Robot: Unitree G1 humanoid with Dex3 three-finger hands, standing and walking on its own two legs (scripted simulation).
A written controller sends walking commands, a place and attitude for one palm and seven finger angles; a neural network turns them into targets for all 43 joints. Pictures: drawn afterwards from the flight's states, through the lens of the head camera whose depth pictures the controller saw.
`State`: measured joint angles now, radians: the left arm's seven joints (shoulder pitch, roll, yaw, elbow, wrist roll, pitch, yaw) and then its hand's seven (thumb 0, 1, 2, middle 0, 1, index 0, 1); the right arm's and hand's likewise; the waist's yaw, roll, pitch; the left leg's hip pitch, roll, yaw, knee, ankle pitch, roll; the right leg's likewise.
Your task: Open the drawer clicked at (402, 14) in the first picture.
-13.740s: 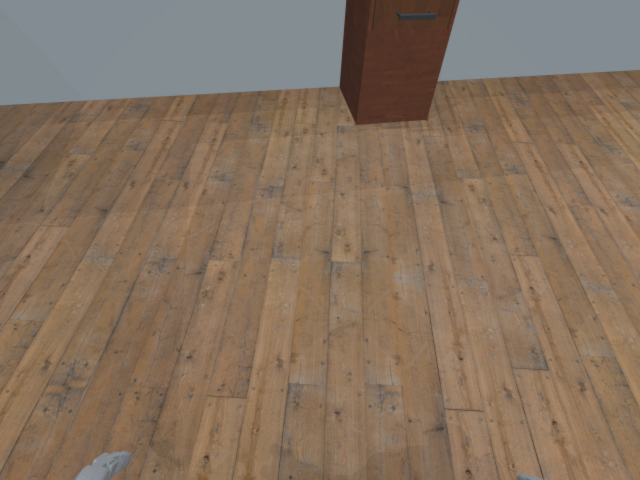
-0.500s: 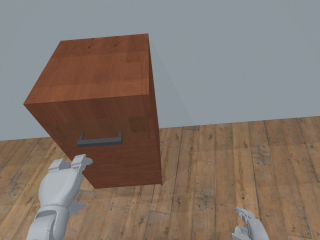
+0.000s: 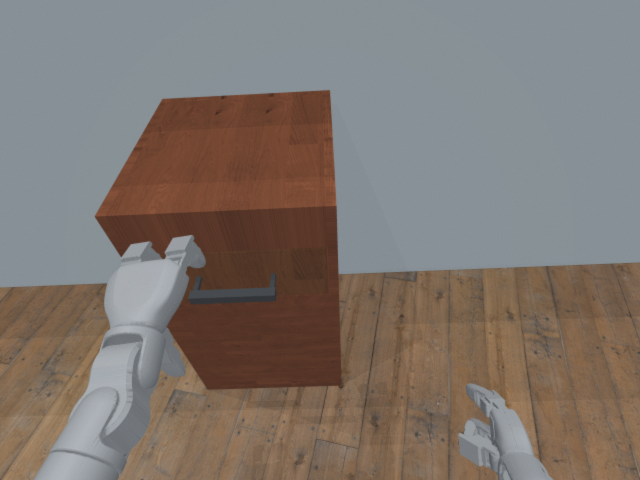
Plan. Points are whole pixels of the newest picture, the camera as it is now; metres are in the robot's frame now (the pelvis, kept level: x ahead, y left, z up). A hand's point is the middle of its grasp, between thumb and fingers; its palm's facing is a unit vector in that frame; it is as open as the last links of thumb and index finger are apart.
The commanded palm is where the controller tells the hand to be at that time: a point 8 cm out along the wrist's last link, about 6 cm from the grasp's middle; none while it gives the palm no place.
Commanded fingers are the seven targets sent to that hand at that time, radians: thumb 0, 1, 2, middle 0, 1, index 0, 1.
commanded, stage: raise the hand with hooked fingers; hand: left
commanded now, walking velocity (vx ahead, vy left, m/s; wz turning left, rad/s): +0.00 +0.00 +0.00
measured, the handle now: (234, 287) +0.50 +0.26 -0.17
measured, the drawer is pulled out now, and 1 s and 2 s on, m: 0.00 0.00 0.00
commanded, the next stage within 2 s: move the hooked fingers above the handle in 0.50 s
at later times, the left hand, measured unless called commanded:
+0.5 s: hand (143, 303) +0.29 +0.26 +0.08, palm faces +0.09 -0.08 -0.99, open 13.8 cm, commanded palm +0.27 +0.27 +0.14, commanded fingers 0.00 -0.50 0.30 -0.30 -1.20 -0.30 -1.20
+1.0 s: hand (171, 300) +0.33 +0.26 +0.03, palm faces +0.00 -0.04 -1.00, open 13.8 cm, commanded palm +0.31 +0.26 +0.08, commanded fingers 0.00 -0.50 0.30 -0.30 -1.20 -0.30 -1.20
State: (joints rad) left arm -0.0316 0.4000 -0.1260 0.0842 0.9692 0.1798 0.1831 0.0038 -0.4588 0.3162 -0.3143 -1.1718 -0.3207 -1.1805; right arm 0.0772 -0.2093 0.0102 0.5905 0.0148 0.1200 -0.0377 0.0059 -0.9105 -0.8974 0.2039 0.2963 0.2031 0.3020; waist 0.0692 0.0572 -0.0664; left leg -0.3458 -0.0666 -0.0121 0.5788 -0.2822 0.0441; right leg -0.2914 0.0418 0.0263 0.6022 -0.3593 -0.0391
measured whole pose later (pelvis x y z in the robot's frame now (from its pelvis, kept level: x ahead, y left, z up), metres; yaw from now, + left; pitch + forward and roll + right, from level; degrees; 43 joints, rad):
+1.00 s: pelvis -0.01 -0.01 +0.00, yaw +1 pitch +7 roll +0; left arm -0.26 0.44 -0.05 0.46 1.01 0.01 0.23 0.00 -0.49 0.30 -0.32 -1.20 -0.32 -1.20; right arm 0.17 -0.24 -0.03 0.63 0.03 0.10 -0.04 0.00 -0.91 -0.90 0.20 0.30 0.20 0.30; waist 0.05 0.05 -0.06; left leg -0.47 -0.05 -0.03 0.62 -0.27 0.03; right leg -0.41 0.06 0.00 0.63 -0.35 -0.05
